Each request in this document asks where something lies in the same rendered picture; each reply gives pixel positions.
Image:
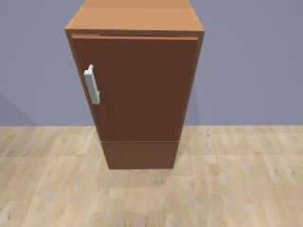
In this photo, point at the handle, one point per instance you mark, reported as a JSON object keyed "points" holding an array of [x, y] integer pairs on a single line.
{"points": [[91, 85]]}

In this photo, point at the cupboard door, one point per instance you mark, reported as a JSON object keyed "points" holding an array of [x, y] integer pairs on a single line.
{"points": [[142, 84]]}

